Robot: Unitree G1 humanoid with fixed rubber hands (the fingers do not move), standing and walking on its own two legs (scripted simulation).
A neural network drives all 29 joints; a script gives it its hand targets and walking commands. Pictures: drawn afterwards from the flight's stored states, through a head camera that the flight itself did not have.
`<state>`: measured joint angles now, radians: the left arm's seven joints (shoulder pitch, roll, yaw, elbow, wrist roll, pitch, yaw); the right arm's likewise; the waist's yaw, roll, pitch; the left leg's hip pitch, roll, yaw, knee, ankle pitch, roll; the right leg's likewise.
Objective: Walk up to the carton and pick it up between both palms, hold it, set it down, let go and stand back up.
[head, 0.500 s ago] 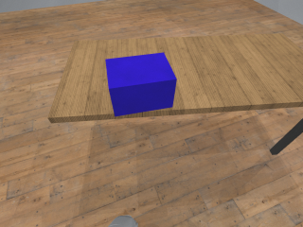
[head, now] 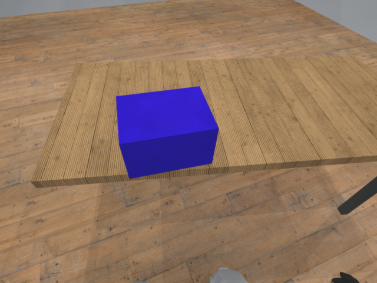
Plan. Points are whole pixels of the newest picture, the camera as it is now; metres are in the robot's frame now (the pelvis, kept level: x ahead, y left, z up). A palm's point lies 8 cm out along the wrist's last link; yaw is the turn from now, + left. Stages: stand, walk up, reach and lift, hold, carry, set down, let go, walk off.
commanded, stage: walk up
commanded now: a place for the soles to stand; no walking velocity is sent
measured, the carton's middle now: (165, 131) +0.53 +0.07 -0.04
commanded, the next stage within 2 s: none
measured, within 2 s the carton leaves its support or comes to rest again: neither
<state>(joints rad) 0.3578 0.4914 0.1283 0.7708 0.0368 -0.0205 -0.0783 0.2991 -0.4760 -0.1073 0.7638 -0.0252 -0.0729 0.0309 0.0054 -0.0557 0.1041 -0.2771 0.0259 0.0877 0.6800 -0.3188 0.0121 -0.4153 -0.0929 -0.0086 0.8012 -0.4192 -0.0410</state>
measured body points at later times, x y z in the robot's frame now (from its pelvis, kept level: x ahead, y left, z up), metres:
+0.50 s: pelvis +0.14 +0.00 -0.01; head +0.18 +0.03 +0.44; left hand +0.16 +0.33 -0.13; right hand +0.32 -0.30 -0.08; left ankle +0.21 +0.12 -0.71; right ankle +0.10 -0.14 -0.69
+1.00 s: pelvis +0.15 -0.03 +0.00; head +0.17 -0.03 +0.45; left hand +0.26 +0.32 -0.09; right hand +0.30 -0.33 -0.11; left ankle +0.21 +0.12 -0.71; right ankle +0.19 -0.15 -0.71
